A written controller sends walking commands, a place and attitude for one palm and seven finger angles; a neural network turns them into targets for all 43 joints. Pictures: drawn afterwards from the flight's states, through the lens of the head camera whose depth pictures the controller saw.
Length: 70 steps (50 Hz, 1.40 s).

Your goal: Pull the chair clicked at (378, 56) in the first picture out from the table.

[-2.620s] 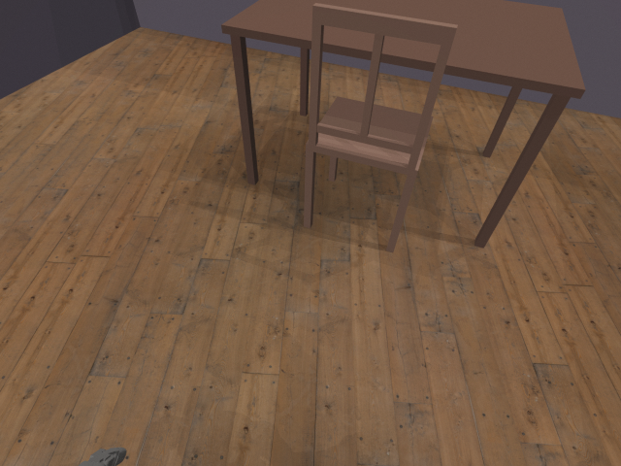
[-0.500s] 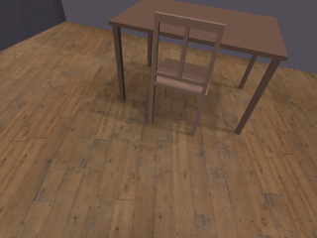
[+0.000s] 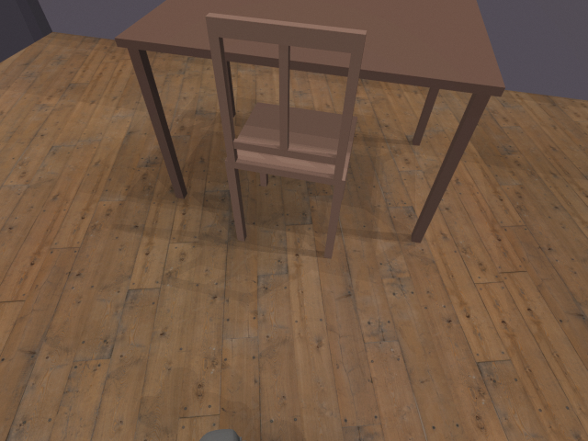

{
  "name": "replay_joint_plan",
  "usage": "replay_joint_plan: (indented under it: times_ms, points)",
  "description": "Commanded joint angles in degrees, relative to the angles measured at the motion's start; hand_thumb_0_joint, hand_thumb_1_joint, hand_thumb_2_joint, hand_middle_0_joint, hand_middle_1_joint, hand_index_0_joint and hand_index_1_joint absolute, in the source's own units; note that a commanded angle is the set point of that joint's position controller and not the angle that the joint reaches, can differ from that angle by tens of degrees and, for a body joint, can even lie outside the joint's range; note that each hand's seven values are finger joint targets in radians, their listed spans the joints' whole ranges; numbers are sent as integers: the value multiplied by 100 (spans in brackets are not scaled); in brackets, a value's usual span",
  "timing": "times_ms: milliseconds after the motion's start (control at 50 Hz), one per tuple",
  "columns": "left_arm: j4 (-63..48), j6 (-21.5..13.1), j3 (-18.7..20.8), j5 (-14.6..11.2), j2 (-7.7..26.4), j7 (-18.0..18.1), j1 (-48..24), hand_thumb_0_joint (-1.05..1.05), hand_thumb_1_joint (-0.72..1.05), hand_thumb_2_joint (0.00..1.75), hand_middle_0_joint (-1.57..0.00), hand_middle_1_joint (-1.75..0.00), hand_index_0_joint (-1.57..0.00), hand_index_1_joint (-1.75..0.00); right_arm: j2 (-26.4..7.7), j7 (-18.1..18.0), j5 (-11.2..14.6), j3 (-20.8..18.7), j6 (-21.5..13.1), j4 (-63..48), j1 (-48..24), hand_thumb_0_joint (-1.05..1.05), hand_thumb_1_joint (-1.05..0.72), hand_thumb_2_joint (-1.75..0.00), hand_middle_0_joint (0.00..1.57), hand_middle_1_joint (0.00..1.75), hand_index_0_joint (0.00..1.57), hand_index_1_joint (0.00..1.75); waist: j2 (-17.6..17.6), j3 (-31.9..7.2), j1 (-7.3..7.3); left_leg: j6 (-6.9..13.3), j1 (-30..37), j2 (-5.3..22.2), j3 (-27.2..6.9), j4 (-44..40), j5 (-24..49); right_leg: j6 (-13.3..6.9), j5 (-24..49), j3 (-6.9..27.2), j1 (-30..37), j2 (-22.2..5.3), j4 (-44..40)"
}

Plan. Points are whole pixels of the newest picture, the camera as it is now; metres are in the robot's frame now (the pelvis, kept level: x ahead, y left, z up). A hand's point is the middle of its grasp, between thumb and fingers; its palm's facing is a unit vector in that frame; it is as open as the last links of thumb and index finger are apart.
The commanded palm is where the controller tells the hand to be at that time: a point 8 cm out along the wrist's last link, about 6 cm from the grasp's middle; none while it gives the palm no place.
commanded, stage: walk to a spot facing it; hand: left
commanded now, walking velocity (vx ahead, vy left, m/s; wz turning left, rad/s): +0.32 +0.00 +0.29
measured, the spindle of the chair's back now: (284, 101) +0.98 +0.05 -0.07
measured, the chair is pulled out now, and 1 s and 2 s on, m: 0.00 0.00 0.00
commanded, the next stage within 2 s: turn to face it in 0.16 s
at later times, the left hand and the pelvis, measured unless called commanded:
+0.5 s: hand out of the picture +0.11 +0.22 -0.18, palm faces +0.14 -0.98 -0.15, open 7.4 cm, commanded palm none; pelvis +0.18 +0.06 +0.01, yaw +2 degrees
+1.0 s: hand (185, 341) +0.31 +0.20 -0.16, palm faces -0.05 -0.98 -0.21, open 7.3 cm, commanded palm none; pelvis +0.22 +0.03 +0.01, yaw -6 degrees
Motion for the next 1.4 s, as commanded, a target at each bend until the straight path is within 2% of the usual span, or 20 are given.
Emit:
replay_joint_plan:
  times_ms: [0,240,280,300,320,340,360,420,480,620,700,740,760,840,1000,1060,1100,1120,1220,1380]
  points:
    - [-3,-73,48,50,457,47,599,0,90,90,-20,-30,-20,-30,-84,32,-41,-50,99,-286,498,0,-90,-90,20,30,20,30,-416,297,-88,-159,-557,310,-142,-332,641,-397,-507,1260,-640,-1656,-2454]
    - [295,-124,54,87,637,79,1490,0,90,90,-20,-30,-20,-30,-199,213,-6,-12,-76,-1183,-1324,0,-90,-90,20,30,20,30,-318,332,369,31,-577,-45,331,-3223,670,-323,2117,511,1214,-1794,-1737]
    - [335,-82,36,62,606,96,1484,0,90,90,-20,-30,-20,-30,-314,120,-42,-34,-130,-918,-527,0,-90,-90,20,30,20,30,-116,-44,22,89,796,-341,470,-4003,1045,-137,3204,256,1025,-1480,-482]
    - [315,-57,7,16,505,92,1591,0,90,90,-20,-30,-20,-30,-643,58,-79,-82,-173,-711,220,0,-90,-90,20,30,20,30,340,-680,-229,226,2180,-71,182,-4295,2304,115,2756,46,505,-1106,700]
    - [246,-34,-39,-91,222,75,1865,0,90,90,-20,-30,-20,-30,-1263,-42,-89,-187,-201,-632,764,0,-90,-90,20,30,20,30,1482,-1514,-292,823,3632,1377,-1494,-4389,4342,456,97,-214,-814,-311,2233]
    - [146,-39,-86,-79,213,82,1694,0,90,90,-20,-30,-20,-30,-1467,-106,15,-181,-140,-543,982,0,-90,-90,20,30,20,30,1660,-1820,-328,1310,3841,2097,-2034,-4778,5600,456,-2355,336,-1245,-60,3537]
    - [72,16,-48,-75,343,109,1460,0,90,90,-20,-30,-20,-30,-1443,-133,39,-145,-107,-628,659,0,-90,-90,20,30,20,30,929,-1476,-231,1393,3331,2140,-1696,-4813,5374,368,-2220,680,-1333,-284,4033]
    - [192,165,0,-11,83,75,1129,0,90,90,-20,-30,-20,-30,-802,-186,-6,21,-203,-761,-313,0,-90,-90,20,30,20,30,513,-483,73,833,1878,1539,-467,-5174,4604,515,-1219,996,-1320,-640,3762]
    - [233,398,57,11,-90,25,1471,0,90,90,-20,-30,-20,-30,-632,-195,3,18,-183,-832,-708,0,-90,-90,20,30,20,30,704,-427,355,631,1063,1183,289,-5435,3609,607,-797,793,-709,-577,3011]
    - [-176,548,96,47,-21,-13,944,0,90,90,-20,-30,-20,-30,-929,-171,-33,-104,26,-902,-879,0,-90,-90,20,30,20,30,910,-133,280,736,1066,1353,330,-5471,1862,653,-532,555,-555,-524,1322]
    - [-195,446,146,85,244,5,1209,0,90,90,-20,-30,-20,-30,-971,-128,-13,-160,135,-909,-857,0,-90,-90,20,30,20,30,189,-297,472,220,833,1029,611,-4390,931,593,453,505,470,-384,-311]
    - [-243,319,252,110,1141,75,1251,0,90,90,-20,-30,-20,-30,-395,-74,59,-45,186,-1129,-846,0,-90,-90,20,30,20,30,-1946,-370,476,-383,-377,-109,982,-2392,-1478,-276,2372,2888,893,-2170,-1467]
    - [-278,350,221,41,1173,96,1321,0,90,90,-20,-30,-20,-30,-518,-117,58,-51,264,-1172,-939,0,-90,-90,20,30,20,30,-1381,-469,575,-343,-169,-76,399,-1754,-1685,-711,2463,2809,629,-2360,-1568]
    - [-499,386,225,35,823,159,395,0,90,90,-20,-30,-20,-30,-571,-97,30,-92,316,-933,-755,0,-90,-90,20,30,20,30,-926,-301,240,-361,-348,-50,-46,-956,-625,-613,1357,2136,309,-1612,-1640]
    - [-516,452,304,64,962,110,347,0,90,90,-20,-30,-20,-30,-370,-143,46,-10,241,-925,-516,0,-90,-90,20,30,20,30,-620,-543,292,-343,483,-328,126,-3184,-504,-663,1101,2195,507,-1376,-1508]
    - [-465,462,236,-16,743,52,215,0,90,90,-20,-30,-20,-30,-396,-168,8,35,105,-674,219,0,-90,-90,20,30,20,30,-474,-656,34,-274,1830,-316,152,-4809,255,-199,-674,1870,-149,-843,-1145]
    - [-692,469,143,-29,241,-49,85,0,90,90,-20,-30,-20,-30,-1231,-184,-116,-116,49,-744,511,0,-90,-90,20,30,20,30,1673,-77,-128,505,1883,1445,-2349,-6381,-1727,327,-1583,702,-1722,225,839]
    - [-834,445,190,49,398,-85,-291,0,90,90,-20,-30,-20,-30,-1374,-195,-121,-141,66,-832,438,0,-90,-90,20,30,20,30,1515,424,-194,885,1340,1859,-2860,-6806,-2179,313,-1516,946,-2046,75,1784]
    - [-385,367,176,88,340,-213,205,0,90,90,-20,-30,-20,-30,-777,-213,-41,35,-160,-798,123,0,-90,-90,20,30,20,30,600,222,155,556,1796,827,-966,-6414,-46,413,-150,1040,-2056,-221,2888]
    - [-567,314,38,38,138,-222,-541,0,90,90,-20,-30,-20,-30,-785,-187,-75,-17,-199,-371,897,0,-90,-90,20,30,20,30,774,315,-181,860,2368,1060,-495,-6129,1570,470,-428,608,-1767,-487,1140]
